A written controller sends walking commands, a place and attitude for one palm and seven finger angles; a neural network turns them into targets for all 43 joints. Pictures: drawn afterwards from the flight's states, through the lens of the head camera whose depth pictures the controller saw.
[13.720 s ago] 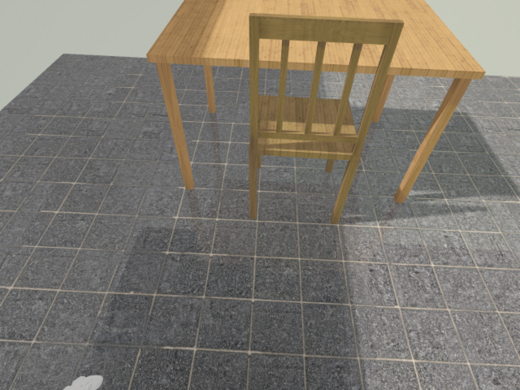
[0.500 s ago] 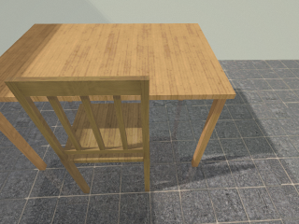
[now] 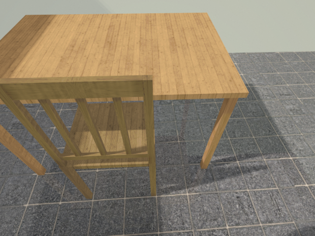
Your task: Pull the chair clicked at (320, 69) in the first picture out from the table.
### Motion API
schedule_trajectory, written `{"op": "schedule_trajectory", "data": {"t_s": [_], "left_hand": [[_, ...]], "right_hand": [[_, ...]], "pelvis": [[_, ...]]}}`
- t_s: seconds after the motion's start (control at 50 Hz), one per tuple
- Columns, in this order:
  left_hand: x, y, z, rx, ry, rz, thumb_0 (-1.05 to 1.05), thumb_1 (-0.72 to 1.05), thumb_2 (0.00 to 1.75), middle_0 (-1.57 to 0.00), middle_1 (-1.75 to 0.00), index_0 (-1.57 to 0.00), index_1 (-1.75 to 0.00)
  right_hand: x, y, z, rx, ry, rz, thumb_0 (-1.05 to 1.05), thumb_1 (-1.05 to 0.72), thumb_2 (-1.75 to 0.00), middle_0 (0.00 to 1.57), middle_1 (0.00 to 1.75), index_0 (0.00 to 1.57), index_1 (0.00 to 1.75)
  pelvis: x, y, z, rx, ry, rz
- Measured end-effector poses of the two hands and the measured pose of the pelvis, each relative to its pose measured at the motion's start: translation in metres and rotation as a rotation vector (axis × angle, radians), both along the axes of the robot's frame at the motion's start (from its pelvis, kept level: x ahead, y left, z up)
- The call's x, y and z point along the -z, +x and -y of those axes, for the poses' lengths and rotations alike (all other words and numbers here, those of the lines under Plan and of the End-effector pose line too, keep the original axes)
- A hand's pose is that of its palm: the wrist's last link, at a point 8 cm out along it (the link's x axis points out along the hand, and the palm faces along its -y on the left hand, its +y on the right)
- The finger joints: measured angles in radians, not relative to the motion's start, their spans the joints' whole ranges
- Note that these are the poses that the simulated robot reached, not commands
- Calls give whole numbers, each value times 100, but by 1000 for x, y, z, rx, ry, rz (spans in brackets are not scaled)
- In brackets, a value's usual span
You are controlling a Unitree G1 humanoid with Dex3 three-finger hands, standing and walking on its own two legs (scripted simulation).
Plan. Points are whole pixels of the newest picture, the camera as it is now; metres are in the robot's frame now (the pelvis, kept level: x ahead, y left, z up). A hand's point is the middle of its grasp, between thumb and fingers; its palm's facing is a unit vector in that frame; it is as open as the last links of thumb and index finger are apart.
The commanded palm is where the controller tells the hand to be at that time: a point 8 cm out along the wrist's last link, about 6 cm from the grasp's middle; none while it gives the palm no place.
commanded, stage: look again from close up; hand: left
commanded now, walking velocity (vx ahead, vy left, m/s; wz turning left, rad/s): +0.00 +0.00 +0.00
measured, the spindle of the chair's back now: (93, 130) +0.46 +0.25 -0.07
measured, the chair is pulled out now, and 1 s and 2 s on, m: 0.00 0.00 0.00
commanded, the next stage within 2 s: none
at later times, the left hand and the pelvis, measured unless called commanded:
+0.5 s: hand out of the picture +0.05 +0.22 -0.17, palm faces +0.00 -0.97 -0.24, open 7.4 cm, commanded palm none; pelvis -0.01 +0.03 +0.00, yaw -1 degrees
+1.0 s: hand out of the picture -0.05 +0.20 -0.18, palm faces +0.01 -0.99 -0.17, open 7.4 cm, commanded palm none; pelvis -0.03 +0.05 +0.00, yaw -1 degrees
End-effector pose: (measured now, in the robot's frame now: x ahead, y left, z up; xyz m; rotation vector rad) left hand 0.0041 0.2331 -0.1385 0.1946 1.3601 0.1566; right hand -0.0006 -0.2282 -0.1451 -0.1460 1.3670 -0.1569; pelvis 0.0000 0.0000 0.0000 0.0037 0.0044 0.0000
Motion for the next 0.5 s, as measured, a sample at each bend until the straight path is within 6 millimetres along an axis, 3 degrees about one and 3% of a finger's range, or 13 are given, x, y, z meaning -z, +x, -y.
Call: {"op": "schedule_trajectory", "data": {"t_s": [0.12,0.28,0.38,0.5], "left_hand": [[-1,27,-15,7,24,78,1,90,90,-20,-30,-20,-30],[-6,54,-28,20,29,169,1,90,90,-20,-30,-20,-30],[-8,54,-32,32,25,177,1,90,90,-20,-30,-20,-30],[-5,37,-35,31,13,135,1,90,90,-20,-30,-20,-30]], "right_hand": [[-2,30,10,-17,-38,79,0,-91,-90,20,30,20,30],[-11,61,6,-52,-58,167,0,-91,-90,20,30,20,30],[-14,64,-2,-63,-51,186,0,-91,-90,20,30,20,30],[-13,49,-14,-60,-35,150,0,-91,-90,20,30,20,30]], "pelvis": [[3,4,-5,-2,-7,9],[2,0,-14,2,-5,33],[0,-5,-19,8,-4,41],[-2,-11,-25,13,-5,44]]}}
